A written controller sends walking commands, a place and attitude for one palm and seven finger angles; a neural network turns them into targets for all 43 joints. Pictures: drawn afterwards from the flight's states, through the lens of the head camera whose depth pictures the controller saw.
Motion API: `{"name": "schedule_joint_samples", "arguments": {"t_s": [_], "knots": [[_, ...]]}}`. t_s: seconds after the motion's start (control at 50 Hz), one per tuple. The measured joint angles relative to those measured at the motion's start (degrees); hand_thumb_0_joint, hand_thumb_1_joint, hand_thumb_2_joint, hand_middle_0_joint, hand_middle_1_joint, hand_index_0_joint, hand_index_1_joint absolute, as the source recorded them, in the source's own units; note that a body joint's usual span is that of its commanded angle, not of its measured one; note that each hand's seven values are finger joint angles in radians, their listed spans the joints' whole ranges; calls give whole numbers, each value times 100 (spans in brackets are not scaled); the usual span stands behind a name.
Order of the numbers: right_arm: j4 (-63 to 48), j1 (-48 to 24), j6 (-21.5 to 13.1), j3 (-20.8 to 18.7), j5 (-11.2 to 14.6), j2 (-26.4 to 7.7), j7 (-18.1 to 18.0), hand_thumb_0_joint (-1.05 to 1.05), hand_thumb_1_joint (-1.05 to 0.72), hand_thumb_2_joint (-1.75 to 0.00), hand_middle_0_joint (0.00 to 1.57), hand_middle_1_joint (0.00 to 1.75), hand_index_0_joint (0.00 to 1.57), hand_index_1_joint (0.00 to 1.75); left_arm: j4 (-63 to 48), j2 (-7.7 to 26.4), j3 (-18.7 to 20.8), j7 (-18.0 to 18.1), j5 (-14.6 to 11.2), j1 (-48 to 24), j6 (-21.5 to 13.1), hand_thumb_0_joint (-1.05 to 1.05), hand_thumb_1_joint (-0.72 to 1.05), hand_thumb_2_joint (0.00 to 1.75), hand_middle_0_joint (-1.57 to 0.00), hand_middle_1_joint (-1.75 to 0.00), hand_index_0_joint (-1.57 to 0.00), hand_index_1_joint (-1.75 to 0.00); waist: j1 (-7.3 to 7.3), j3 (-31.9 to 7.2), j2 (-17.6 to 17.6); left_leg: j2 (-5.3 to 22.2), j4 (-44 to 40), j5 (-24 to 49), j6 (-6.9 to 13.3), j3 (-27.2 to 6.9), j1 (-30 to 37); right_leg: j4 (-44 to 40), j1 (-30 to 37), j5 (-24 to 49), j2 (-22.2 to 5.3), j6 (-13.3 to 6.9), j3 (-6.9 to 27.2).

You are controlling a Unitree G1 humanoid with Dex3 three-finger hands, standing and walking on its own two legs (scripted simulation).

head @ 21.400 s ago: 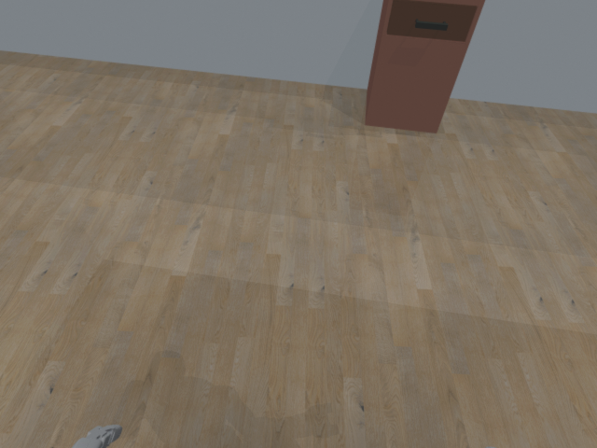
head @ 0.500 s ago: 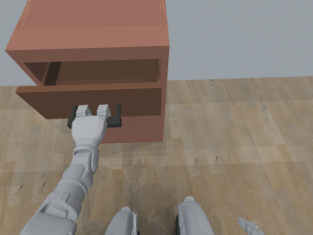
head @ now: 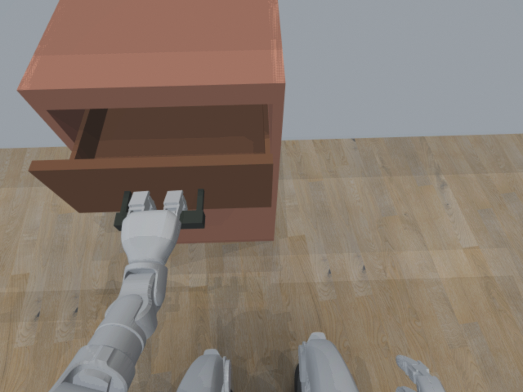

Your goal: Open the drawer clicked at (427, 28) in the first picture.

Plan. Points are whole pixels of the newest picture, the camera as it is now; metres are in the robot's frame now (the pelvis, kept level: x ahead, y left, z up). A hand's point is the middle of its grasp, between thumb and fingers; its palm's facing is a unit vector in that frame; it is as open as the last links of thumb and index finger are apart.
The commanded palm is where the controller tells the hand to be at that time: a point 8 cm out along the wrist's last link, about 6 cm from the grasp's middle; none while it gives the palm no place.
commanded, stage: pull the drawer open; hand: left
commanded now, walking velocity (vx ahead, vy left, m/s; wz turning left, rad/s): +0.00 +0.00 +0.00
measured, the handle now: (162, 208) +0.42 +0.18 -0.05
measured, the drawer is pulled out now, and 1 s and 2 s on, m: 0.12 0.18 0.24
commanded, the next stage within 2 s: none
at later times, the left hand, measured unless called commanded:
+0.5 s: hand (161, 256) +0.34 +0.18 -0.07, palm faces -0.03 -0.03 -1.00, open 5.7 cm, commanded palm +0.30 +0.18 -0.03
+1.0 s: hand (159, 275) +0.31 +0.17 -0.07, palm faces -0.03 -0.04 -1.00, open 5.7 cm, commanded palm +0.26 +0.19 -0.03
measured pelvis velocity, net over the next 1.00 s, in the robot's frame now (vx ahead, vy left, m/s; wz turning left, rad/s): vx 0.00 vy -0.01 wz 0.00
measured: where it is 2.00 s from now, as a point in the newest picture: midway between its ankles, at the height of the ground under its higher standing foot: outside the picture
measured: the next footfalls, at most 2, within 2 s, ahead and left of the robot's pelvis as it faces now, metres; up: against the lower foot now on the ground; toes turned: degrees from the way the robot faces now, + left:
none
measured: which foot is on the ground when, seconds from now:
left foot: down 0.00-1.00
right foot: down 0.00-1.00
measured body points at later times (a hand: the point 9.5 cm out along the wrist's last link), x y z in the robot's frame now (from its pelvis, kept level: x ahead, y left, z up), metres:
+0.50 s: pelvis +0.00 +0.00 +0.00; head +0.11 -0.01 +0.44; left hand +0.33 +0.18 -0.02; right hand +0.13 -0.25 -0.14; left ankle -0.02 +0.12 -0.63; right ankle +0.04 -0.12 -0.63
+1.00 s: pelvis +0.00 -0.01 +0.00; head +0.10 -0.02 +0.44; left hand +0.30 +0.17 -0.02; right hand +0.15 -0.25 -0.13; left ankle -0.02 +0.12 -0.63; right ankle +0.04 -0.12 -0.63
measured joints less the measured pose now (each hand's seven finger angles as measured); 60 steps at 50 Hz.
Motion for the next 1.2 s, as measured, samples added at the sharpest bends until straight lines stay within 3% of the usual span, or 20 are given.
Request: {"name": "schedule_joint_samples", "arguments": {"t_s": [1.2], "knots": [[-233,-256,-27,65,-11,54,-28,1,-90,-90,20,30,21,30,-1340,-149,-258,172,90,1749,130,1,71,78,-30,-135,-41,-135,173,-3,-46,20,4,-46,-66,-10,326,82,275,-77,34,-64,2]]}}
